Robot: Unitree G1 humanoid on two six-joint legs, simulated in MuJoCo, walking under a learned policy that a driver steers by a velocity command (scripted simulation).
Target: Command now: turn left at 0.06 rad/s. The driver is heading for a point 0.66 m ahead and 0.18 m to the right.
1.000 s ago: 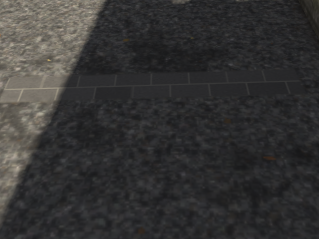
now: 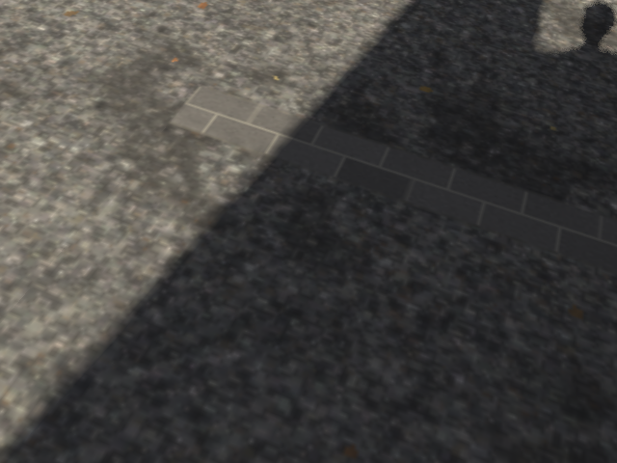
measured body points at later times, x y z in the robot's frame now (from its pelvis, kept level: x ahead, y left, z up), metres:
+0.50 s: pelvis +0.00 -0.01 -0.02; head +0.03 -0.01 +0.43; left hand +0.23 +0.23 -0.11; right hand +0.10 -0.31 -0.11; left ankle +0.02 +0.07 -0.74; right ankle -0.01 -0.15 -0.74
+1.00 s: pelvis +0.07 -0.12 -0.01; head +0.09 -0.15 +0.43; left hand +0.36 +0.01 -0.09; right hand -0.03 -0.41 -0.14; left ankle +0.03 +0.06 -0.68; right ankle +0.04 -0.21 -0.74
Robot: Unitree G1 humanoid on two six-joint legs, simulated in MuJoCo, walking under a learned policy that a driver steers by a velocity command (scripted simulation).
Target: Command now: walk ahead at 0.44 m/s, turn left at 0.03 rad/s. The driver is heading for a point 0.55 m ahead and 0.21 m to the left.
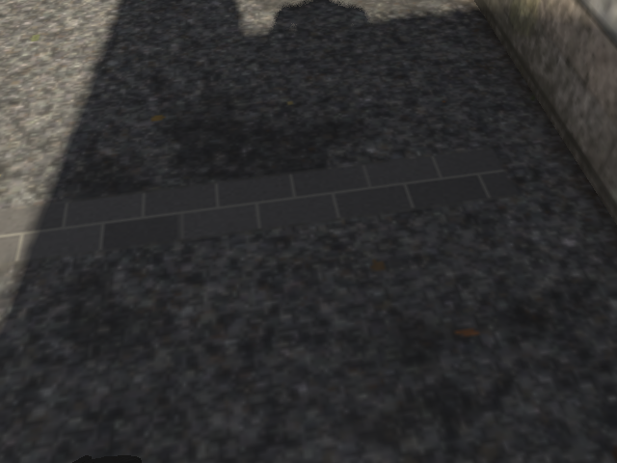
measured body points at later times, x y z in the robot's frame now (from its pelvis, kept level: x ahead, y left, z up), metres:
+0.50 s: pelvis +0.26 +0.03 -0.01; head +0.31 +0.03 +0.44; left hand +0.26 +0.32 -0.13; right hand +0.51 -0.18 -0.10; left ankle +0.34 +0.10 -0.73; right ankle +0.08 -0.12 -0.62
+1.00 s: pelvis +0.52 +0.04 +0.00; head +0.56 +0.06 +0.45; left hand +0.59 +0.35 -0.08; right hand +0.73 -0.17 -0.12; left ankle +0.38 +0.12 -0.65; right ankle +0.66 +0.00 -0.73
